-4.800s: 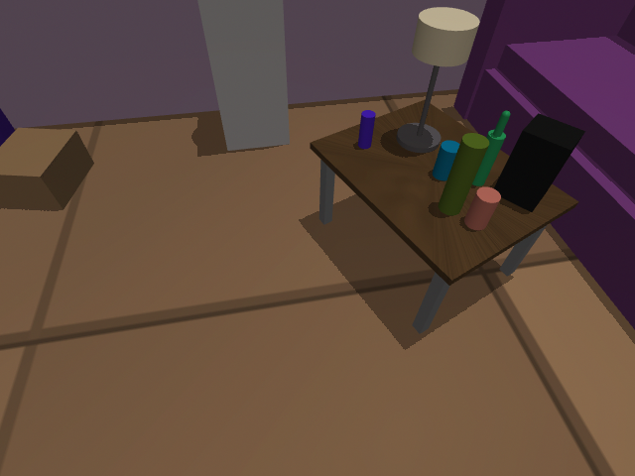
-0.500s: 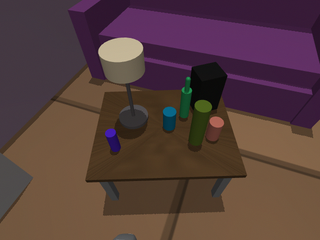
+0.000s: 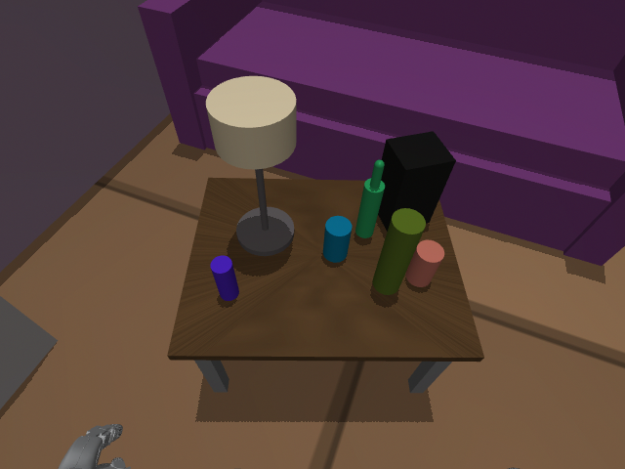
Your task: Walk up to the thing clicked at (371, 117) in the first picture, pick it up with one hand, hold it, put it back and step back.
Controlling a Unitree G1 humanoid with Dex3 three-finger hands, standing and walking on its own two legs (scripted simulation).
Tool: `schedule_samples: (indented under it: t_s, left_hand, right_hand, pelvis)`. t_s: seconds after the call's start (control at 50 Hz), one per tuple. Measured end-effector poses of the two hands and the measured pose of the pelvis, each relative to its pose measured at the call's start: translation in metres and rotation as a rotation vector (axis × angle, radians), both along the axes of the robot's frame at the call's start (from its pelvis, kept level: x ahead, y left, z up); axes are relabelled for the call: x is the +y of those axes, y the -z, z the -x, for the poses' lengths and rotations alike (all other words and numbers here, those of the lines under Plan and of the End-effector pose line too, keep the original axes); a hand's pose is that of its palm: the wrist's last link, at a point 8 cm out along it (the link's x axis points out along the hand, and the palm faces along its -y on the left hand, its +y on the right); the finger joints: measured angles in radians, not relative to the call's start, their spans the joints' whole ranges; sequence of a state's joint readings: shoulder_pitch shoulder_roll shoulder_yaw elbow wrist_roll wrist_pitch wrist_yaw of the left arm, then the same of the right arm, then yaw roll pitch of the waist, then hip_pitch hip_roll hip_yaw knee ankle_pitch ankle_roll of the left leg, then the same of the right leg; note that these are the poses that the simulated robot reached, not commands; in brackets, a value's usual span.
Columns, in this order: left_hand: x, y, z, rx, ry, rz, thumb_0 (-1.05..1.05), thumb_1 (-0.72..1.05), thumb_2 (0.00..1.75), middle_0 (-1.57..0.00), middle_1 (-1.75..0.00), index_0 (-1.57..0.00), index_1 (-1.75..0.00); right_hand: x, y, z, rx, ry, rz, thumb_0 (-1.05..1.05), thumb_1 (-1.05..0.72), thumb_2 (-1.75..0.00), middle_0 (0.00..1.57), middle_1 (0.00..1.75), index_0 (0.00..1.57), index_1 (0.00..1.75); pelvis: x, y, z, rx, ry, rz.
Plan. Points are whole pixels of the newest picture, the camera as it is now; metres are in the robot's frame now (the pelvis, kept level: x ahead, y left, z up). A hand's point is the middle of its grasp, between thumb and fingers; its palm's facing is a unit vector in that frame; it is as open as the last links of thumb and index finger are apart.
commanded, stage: walk up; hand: left
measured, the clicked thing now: (225, 279) +0.54 +0.21 -0.31
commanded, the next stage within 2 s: stand in 0.72 s
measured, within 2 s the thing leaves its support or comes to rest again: neither
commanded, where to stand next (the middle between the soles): +0.07 +0.00 m, yaw +1 degrees
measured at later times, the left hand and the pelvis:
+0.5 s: hand out of the picture +0.08 +0.26 -0.15, palm faces +0.05 -0.94 -0.34, open 7.4 cm; pelvis +0.00 +0.00 +0.00, yaw +2 degrees
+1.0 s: hand out of the picture +0.07 +0.26 -0.15, palm faces +0.03 -0.94 -0.33, open 7.4 cm; pelvis +0.01 +0.00 +0.01, yaw +2 degrees
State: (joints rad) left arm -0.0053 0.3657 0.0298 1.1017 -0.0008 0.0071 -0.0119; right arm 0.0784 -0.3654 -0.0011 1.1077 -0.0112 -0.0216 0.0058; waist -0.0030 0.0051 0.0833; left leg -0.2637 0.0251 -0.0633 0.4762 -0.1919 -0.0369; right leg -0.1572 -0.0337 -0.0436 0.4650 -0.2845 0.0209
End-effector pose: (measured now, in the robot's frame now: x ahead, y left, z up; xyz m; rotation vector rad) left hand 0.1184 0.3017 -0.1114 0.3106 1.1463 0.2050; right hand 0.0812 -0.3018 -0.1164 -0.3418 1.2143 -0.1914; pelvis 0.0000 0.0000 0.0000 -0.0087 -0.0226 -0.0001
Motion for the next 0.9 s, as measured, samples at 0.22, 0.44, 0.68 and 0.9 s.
schedule_samples:
  t_s: [0.22, 0.44, 0.68, 0.9]
  left_hand:
    - [0.004, 0.002, 0.026, 0.048, -0.047, -0.002, 0.01, 0.9, 0.89, -0.21, -0.3, -0.2, -0.3]
    - [0.002, 0.003, 0.045, 0.07, -0.073, 0.004, 0.01, 0.9, 0.89, -0.21, -0.3, -0.2, -0.3]
    - [0.004, 0.004, 0.047, 0.057, -0.087, 0.01, 0.01, 0.9, 0.89, -0.21, -0.3, -0.2, -0.3]
    - [0.0, 0.004, 0.054, 0.09, -0.069, 0.014, 0.01, 0.9, 0.89, -0.21, -0.3, -0.2, -0.3]
  right_hand:
    - [0.006, -0.002, -0.026, -0.038, -0.032, -0.011, 0.0, -0.91, -0.9, 0.21, 0.3, 0.21, 0.3]
    - [0.009, -0.002, -0.03, -0.037, -0.052, -0.02, 0.0, -0.91, -0.9, 0.21, 0.3, 0.21, 0.3]
    - [0.009, -0.002, -0.019, -0.001, -0.052, -0.012, 0.0, -0.91, -0.9, 0.21, 0.3, 0.21, 0.3]
    - [0.011, -0.004, -0.018, 0.001, -0.057, -0.015, 0.0, -0.91, -0.9, 0.21, 0.3, 0.21, 0.3]
  pelvis:
    - [0.001, -0.001, -0.003, -0.009, -0.017, -0.001]
    - [-0.001, -0.002, 0.0, -0.013, -0.034, 0.003]
    - [0.0, -0.002, 0.0, -0.014, -0.051, 0.007]
    - [0.0, -0.005, -0.004, -0.011, -0.038, 0.002]
